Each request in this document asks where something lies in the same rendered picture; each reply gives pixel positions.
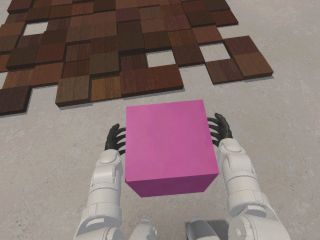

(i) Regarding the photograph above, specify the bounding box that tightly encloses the right robot forearm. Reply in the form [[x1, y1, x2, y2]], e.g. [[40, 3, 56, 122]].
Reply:
[[217, 138, 290, 238]]

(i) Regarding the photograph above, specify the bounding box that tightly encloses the left robot forearm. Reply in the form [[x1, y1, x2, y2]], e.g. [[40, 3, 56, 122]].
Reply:
[[73, 149, 124, 240]]

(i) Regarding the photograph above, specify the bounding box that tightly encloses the carton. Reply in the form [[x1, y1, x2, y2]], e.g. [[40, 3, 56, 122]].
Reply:
[[125, 99, 219, 198]]

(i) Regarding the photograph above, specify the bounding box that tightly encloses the right robot thigh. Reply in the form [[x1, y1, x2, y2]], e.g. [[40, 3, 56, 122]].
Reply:
[[186, 220, 220, 240]]

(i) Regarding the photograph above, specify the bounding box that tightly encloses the robot left shin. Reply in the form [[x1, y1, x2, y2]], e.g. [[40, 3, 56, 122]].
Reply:
[[140, 220, 152, 226]]

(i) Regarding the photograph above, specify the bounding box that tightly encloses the robot right upper arm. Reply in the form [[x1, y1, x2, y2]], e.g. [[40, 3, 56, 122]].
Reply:
[[228, 213, 290, 240]]

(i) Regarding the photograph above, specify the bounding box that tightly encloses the robot left upper arm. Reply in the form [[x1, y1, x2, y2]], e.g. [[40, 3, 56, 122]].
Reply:
[[74, 226, 125, 240]]

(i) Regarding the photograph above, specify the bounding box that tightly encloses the robot left hand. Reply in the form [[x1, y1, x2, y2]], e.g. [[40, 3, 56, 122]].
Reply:
[[104, 123, 126, 155]]

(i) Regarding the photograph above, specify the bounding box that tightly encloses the robot right hand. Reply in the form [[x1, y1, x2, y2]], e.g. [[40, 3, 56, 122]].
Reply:
[[207, 113, 233, 147]]

